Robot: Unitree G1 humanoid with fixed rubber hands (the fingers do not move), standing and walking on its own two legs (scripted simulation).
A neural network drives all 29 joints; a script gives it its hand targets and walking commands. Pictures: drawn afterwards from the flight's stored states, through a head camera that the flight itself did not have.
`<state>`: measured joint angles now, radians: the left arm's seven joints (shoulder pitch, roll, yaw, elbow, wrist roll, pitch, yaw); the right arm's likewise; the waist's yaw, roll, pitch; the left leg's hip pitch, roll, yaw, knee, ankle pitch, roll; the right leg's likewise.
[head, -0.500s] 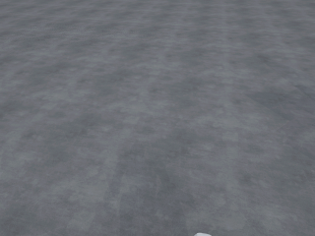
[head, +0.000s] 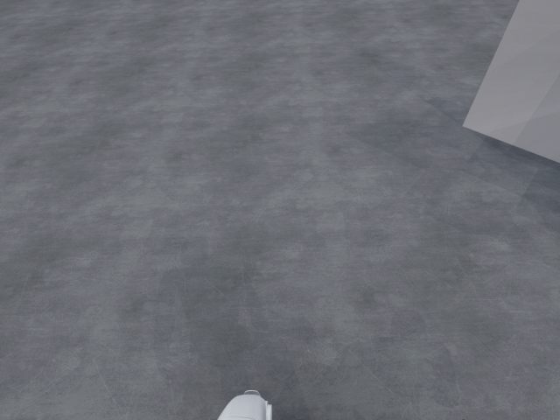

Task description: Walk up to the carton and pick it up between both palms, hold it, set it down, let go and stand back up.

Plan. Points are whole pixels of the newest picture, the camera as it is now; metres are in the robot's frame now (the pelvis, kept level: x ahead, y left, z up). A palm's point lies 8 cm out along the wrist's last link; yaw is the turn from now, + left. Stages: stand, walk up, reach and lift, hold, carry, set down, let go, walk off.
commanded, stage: walk up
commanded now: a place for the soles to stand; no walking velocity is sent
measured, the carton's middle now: out of the picture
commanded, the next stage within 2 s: none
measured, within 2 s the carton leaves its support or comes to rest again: neither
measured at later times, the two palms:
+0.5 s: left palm (269, 253) +0.44 +0.10 -0.10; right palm out of the picture +0.11 -0.35 -0.15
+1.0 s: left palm (345, 209) +0.62 -0.07 -0.16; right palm out of the picture +0.37 -0.50 -0.10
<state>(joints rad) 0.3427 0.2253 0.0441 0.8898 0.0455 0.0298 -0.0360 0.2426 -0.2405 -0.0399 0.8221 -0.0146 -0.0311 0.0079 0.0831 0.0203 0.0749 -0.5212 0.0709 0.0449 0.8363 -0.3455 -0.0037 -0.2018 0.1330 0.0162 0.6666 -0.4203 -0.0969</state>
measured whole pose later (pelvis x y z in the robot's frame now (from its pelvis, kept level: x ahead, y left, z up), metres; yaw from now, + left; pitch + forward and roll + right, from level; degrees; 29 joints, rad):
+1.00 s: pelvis +0.44 -0.25 -0.02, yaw -34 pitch -5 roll +2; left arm 0.33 0.27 0.03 0.82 0.05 0.06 -0.05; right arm 0.35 -0.19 0.00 0.71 -0.06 -0.05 -0.02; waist 0.01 -0.12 0.02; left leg -0.34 0.12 0.15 0.85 -0.41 -0.02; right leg -0.45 0.03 0.01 1.32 -0.54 0.01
